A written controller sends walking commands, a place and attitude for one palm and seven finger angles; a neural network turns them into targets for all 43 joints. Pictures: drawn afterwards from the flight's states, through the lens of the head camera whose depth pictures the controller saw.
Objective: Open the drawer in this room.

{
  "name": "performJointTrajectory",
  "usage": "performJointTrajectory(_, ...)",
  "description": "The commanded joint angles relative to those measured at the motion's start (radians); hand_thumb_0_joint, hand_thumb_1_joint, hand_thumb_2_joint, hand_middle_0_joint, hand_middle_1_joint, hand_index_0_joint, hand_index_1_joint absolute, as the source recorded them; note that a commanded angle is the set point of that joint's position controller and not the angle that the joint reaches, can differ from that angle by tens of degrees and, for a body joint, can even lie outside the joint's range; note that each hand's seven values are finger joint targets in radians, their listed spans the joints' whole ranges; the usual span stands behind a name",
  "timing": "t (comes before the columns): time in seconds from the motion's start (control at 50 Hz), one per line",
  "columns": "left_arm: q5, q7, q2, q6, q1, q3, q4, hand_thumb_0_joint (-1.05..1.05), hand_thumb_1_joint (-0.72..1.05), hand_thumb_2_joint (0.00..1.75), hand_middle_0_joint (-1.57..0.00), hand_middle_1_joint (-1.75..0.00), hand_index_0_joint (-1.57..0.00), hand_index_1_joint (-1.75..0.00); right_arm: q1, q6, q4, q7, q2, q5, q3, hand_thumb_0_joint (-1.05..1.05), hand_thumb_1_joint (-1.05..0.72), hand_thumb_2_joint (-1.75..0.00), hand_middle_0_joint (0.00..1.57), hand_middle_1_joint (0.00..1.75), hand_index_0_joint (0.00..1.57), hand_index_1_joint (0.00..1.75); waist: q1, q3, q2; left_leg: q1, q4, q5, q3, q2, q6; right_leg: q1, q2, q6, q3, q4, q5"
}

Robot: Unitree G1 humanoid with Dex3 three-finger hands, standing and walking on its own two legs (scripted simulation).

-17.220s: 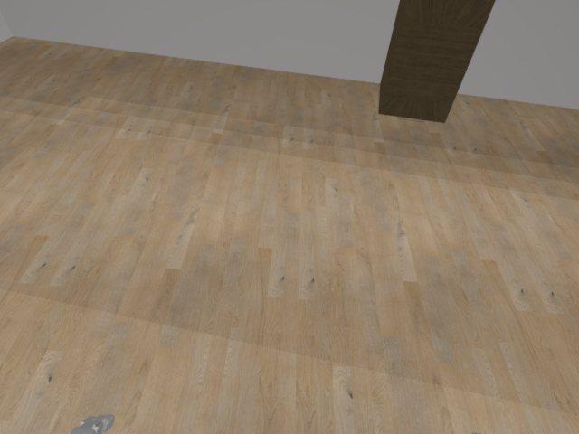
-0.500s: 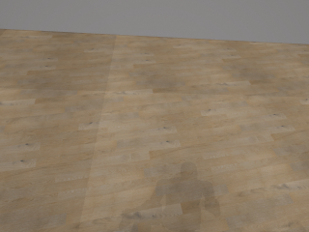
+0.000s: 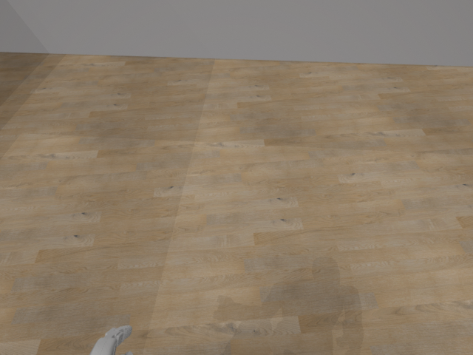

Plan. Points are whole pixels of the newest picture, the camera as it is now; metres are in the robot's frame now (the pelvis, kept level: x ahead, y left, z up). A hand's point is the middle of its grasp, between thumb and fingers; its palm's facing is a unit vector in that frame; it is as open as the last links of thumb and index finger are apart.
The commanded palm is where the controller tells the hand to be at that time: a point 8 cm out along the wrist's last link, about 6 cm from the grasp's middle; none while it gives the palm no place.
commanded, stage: turn or walk to find it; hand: left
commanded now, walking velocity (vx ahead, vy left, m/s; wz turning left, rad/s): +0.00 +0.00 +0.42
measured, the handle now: out of the picture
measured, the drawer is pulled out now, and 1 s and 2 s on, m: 0.00 0.00 0.00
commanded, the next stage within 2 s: stand and wait in 1.50 s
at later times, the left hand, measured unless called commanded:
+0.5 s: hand out of the picture -0.06 +0.22 -0.19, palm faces +0.31 -0.92 -0.23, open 7.4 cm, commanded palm none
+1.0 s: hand out of the picture -0.01 +0.22 -0.15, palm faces +0.42 -0.87 -0.26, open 7.4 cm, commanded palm none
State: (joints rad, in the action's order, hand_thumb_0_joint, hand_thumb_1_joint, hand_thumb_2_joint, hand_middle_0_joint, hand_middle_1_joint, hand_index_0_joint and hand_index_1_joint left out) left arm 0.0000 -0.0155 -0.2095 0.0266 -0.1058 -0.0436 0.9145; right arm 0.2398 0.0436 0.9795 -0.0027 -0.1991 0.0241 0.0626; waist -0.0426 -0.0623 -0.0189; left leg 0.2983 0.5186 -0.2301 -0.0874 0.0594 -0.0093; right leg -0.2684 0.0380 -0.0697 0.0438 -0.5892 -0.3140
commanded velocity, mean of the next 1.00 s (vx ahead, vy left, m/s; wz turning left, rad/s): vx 0.00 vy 0.00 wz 0.42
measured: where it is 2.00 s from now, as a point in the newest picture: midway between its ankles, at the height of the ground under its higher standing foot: outside the picture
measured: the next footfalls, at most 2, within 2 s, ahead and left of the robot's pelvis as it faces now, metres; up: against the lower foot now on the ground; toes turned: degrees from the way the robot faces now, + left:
left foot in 0.48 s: -0.01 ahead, +0.13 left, +0.00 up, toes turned +19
right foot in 1.02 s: +0.04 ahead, -0.10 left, +0.00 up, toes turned +23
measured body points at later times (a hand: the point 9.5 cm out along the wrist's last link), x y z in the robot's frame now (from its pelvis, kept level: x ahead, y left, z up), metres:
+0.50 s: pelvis -0.02 +0.01 -0.01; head +0.01 +0.04 +0.44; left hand -0.08 +0.27 -0.17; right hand +0.14 -0.21 -0.14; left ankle -0.05 +0.12 -0.74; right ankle -0.01 -0.11 -0.73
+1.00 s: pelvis -0.04 -0.01 +0.00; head -0.01 -0.01 +0.45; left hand -0.04 +0.27 -0.13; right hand +0.09 -0.22 -0.16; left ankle -0.05 +0.12 -0.73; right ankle +0.00 -0.12 -0.72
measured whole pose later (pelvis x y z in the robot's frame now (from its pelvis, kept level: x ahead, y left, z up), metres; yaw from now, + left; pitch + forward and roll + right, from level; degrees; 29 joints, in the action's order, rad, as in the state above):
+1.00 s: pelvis -0.04 -0.01 +0.00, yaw +26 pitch +0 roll +1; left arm 0.00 -0.02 -0.21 0.04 -0.11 -0.05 0.92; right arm 0.24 0.04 0.97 0.00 -0.20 0.03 0.06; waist -0.04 -0.06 -0.02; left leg 0.31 0.49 -0.18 -0.09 0.05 0.00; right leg -0.30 0.04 -0.07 0.03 -0.67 -0.37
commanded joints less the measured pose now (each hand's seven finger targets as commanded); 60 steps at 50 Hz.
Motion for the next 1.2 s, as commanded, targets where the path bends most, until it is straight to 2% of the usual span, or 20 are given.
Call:
performJointTrajectory(0.0, -0.025, -0.023, -0.248, -0.038, -0.171, -0.058, -0.029, 0.0, 0.9, 0.9, -0.2, -0.3, -0.2, -0.3, -0.035, -0.026, -0.114, 0.008, -0.078, -0.015, 0.031, 0.0, -0.9, -0.9, 0.2, 0.3, 0.2, 0.3, 0.095, 0.131, 0.303, 0.299, 0.338, -0.34, 0.023, 0.023, 0.038, 0.306, 0.436, 0.188, -0.377, 0.296, 0.326)
performJointTrajectory(0.02, -0.018, -0.023, -0.237, -0.031, -0.159, -0.05, -0.041, 0.0, 0.9, 0.9, -0.2, -0.3, -0.2, -0.3, -0.042, -0.012, -0.11, 0.008, -0.121, -0.007, 0.044, 0.0, -0.9, -0.9, 0.2, 0.3, 0.2, 0.3, 0.089, 0.115, 0.194, 0.255, 0.509, -0.358, -0.014, -0.012, 0.034, 0.169, 0.455, 0.242, -0.334, 0.298, 0.323)
performJointTrajectory(0.08, -0.013, -0.024, -0.147, -0.032, -0.018, -0.036, -0.071, 0.0, 0.9, 0.9, -0.2, -0.3, -0.2, -0.3, 0.004, 0.016, -0.05, -0.005, -0.113, 0.001, 0.05, 0.0, -0.9, -0.9, 0.2, 0.3, 0.2, 0.3, 0.018, -0.005, 0.154, 0.262, 0.705, -0.198, -0.007, -0.061, 0.048, 0.041, 0.309, 0.182, -0.156, 0.313, 0.196)
performJointTrajectory(0.16, -0.015, -0.021, -0.121, -0.045, -0.071, -0.031, -0.049, 0.0, 0.9, 0.9, -0.2, -0.3, -0.2, -0.3, 0.022, 0.015, -0.033, -0.01, -0.1, -0.002, 0.041, 0.0, -0.9, -0.9, 0.2, 0.3, 0.2, 0.3, 0.025, 0.013, 0.18, 0.278, 0.701, -0.117, 0.032, -0.079, 0.078, 0.118, 0.27, 0.166, -0.039, 0.284, 0.332)
performJointTrajectory(0.36, -0.032, -0.016, -0.192, -0.032, -0.198, -0.056, 0.009, 0.0, 0.9, 0.9, -0.2, -0.3, -0.2, -0.3, -0.126, -0.004, -0.079, -0.007, -0.072, -0.016, 0.01, 0.0, -0.9, -0.9, 0.2, 0.3, 0.2, 0.3, 0.096, 0.052, 0.23, 0.123, 0.266, -0.241, 0.148, -0.089, 0.07, 0.202, 0.329, 0.209, 0.01, 0.169, 0.58)
performJointTrajectory(0.42, -0.025, -0.014, -0.205, -0.025, -0.163, -0.059, 0.011, 0.0, 0.9, 0.9, -0.2, -0.3, -0.2, -0.3, -0.059, -0.017, -0.065, -0.006, -0.089, -0.015, 0.011, 0.0, -0.9, -0.9, 0.2, 0.3, 0.2, 0.3, 0.048, 0.089, 0.213, -0.046, 0.03, -0.06, 0.182, -0.074, 0.054, 0.14, 0.308, 0.147, 0.072, 0.075, 0.5)
performJointTrajectory(0.44, -0.015, -0.012, -0.191, -0.018, -0.155, -0.057, 0.006, 0.0, 0.9, 0.9, -0.2, -0.3, -0.2, -0.3, -0.021, -0.025, -0.055, -0.008, -0.12, -0.013, 0.017, 0.0, -0.9, -0.9, 0.2, 0.3, 0.2, 0.3, 0.022, 0.111, 0.124, -0.172, -0.092, 0.08, 0.157, -0.093, 0.041, 0.058, 0.279, 0.1, 0.11, -0.016, 0.403)
performJointTrajectory(0.48, -0.006, -0.008, -0.081, -0.005, -0.131, -0.027, -0.046, 0.0, 0.9, 0.9, -0.2, -0.3, -0.2, -0.3, 0.07, -0.032, -0.046, 0.003, -0.288, -0.008, 0.054, 0.0, -0.9, -0.9, 0.2, 0.3, 0.2, 0.3, -0.021, 0.137, -0.314, -0.322, -0.182, 0.621, -0.294, -0.457, -0.142, -0.27, 0.081, -0.011, 0.117, -0.376, -0.358)
performJointTrajectory(0.5, -0.012, -0.014, -0.106, 0.006, -0.095, -0.028, -0.05, 0.0, 0.9, 0.9, -0.2, -0.3, -0.2, -0.3, 0.076, -0.023, -0.036, 0.007, -0.287, -0.005, 0.052, 0.0, -0.9, -0.9, 0.2, 0.3, 0.2, 0.3, -0.031, 0.123, -0.213, -0.238, -0.176, 0.511, -0.244, -0.482, -0.196, -0.226, 0.095, 0.009, 0.041, -0.468, -0.357)
performJointTrajectory(0.56, -0.017, 0.0, -0.119, 0.011, -0.06, -0.041, -0.015, 0.0, 0.9, 0.9, -0.2, -0.3, -0.2, -0.3, -0.051, -0.029, -0.066, 0.026, -0.208, -0.002, 0.026, 0.0, -0.9, -0.9, 0.2, 0.3, 0.2, 0.3, 0.011, 0.033, -0.199, -0.143, -0.207, 0.355, -0.176, -0.341, -0.139, -0.272, 0.097, 0.006, -0.017, -0.539, -0.165)
performJointTrajectory(0.62, -0.018, 0.007, -0.111, 0.005, -0.112, -0.041, 0.01, 0.0, 0.9, 0.9, -0.2, -0.3, -0.2, -0.3, -0.061, -0.041, -0.076, 0.025, -0.195, -0.007, 0.021, 0.0, -0.9, -0.9, 0.2, 0.3, 0.2, 0.3, 0.037, 0.088, -0.118, -0.207, -0.195, 0.419, -0.104, -0.283, -0.121, -0.267, 0.076, -0.009, -0.015, -0.549, -0.077)
performJointTrajectory(0.84, -0.012, -0.004, -0.089, 0.007, -0.006, -0.032, -0.051, 0.0, 0.9, 0.9, -0.2, -0.3, -0.2, -0.3, 0.003, -0.029, -0.07, 0.017, -0.191, 0.002, 0.039, 0.0, -0.9, -0.9, 0.2, 0.3, 0.2, 0.3, 0.003, 0.065, -0.142, -0.139, -0.212, 0.252, -0.255, -0.286, -0.168, -0.196, 0.036, -0.013, -0.028, -0.317, -0.132)
performJointTrajectory(0.96, -0.002, -0.009, -0.093, -0.015, -0.121, -0.033, -0.029, 0.0, 0.9, 0.9, -0.2, -0.3, -0.2, -0.3, -0.033, -0.021, -0.081, 0.012, -0.181, -0.003, 0.047, 0.0, -0.9, -0.9, 0.2, 0.3, 0.2, 0.3, 0.062, 0.122, -0.114, 0.011, -0.102, 0.244, -0.266, -0.207, -0.112, 0.116, -0.011, 0.013, 0.0, 0.112, 0.055)
performJointTrajectory(0.98, -0.006, -0.014, -0.124, -0.023, -0.164, -0.04, -0.023, 0.0, 0.9, 0.9, -0.2, -0.3, -0.2, -0.3, -0.03, -0.021, -0.087, 0.008, -0.147, -0.009, 0.044, 0.0, -0.9, -0.9, 0.2, 0.3, 0.2, 0.3, 0.082, 0.14, -0.038, 0.117, -0.038, 0.116, -0.227, -0.156, -0.066, 0.251, 0.052, 0.026, -0.051, 0.238, 0.105)
performJointTrajectory(1.0, -0.023, -0.023, -0.21, -0.032, -0.185, -0.059, -0.024, 0.0, 0.9, 0.9, -0.2, -0.3, -0.2, -0.3, -0.014, -0.021, -0.103, 0.003, -0.079, -0.018, 0.034, 0.0, -0.9, -0.9, 0.2, 0.3, 0.2, 0.3, 0.09, 0.143, 0.218, 0.31, 0.166, -0.148, -0.072, -0.027, 0.01, 0.365, 0.295, 0.103, -0.293, 0.325, 0.036)
performJointTrajectory(1.02, -0.022, -0.023, -0.25, -0.027, -0.164, -0.061, -0.043, 0.0, 0.9, 0.9, -0.2, -0.3, -0.2, -0.3, -0.047, -0.016, -0.12, 0.008, -0.101, -0.01, 0.041, 0.0, -0.9, -0.9, 0.2, 0.3, 0.2, 0.3, 0.1, 0.09, 0.291, 0.319, 0.389, -0.338, 0.003, 0.018, 0.037, 0.203, 0.456, 0.205, -0.412, 0.359, 0.1)
performJointTrajectory(1.04, -0.016, -0.026, -0.212, -0.024, -0.112, -0.054, -0.063, 0.0, 0.9, 0.9, -0.2, -0.3, -0.2, -0.3, -0.033, -0.002, -0.103, 0.004, -0.129, 0.001, 0.051, 0.0, -0.9, -0.9, 0.2, 0.3, 0.2, 0.3, 0.071, 0.059, 0.18, 0.278, 0.538, -0.294, -0.041, -0.019, 0.032, 0.072, 0.428, 0.228, -0.345, 0.374, 0.014)
performJointTrajectory(1.06, -0.014, -0.03, -0.181, -0.027, -0.047, -0.058, -0.073, 0.0, 0.9, 0.9, -0.2, -0.3, -0.2, -0.3, -0.006, 0.013, -0.087, 0.0, -0.125, 0.003, 0.055, 0.0, -0.9, -0.9, 0.2, 0.3, 0.2, 0.3, 0.039, 0.026, 0.235, 0.277, 0.608, -0.255, -0.044, -0.038, 0.032, 0.013, 0.384, 0.208, -0.305, 0.394, -0.05)
performJointTrajectory(1.1, -0.012, -0.022, -0.131, -0.032, 0.005, -0.037, -0.084, 0.0, 0.9, 0.9, -0.2, -0.3, -0.2, -0.3, 0.032, 0.019, -0.046, -0.009, -0.112, 0.006, 0.054, 0.0, -0.9, -0.9, 0.2, 0.3, 0.2, 0.3, 0.005, -0.032, 0.156, 0.266, 0.704, -0.152, -0.004, -0.059, 0.049, -0.017, 0.289, 0.168, -0.156, 0.356, 0.043)
performJointTrajectory(1.18, -0.014, -0.019, -0.118, -0.042, -0.071, -0.034, -0.056, 0.0, 0.9, 0.9, -0.2, -0.3, -0.2, -0.3, 0.048, 0.02, -0.028, -0.012, -0.092, 0.002, 0.046, 0.0, -0.9, -0.9, 0.2, 0.3, 0.2, 0.3, 0.023, -0.006, 0.173, 0.277, 0.711, -0.083, 0.028, -0.071, 0.078, 0.071, 0.257, 0.153, -0.05, 0.324, 0.157)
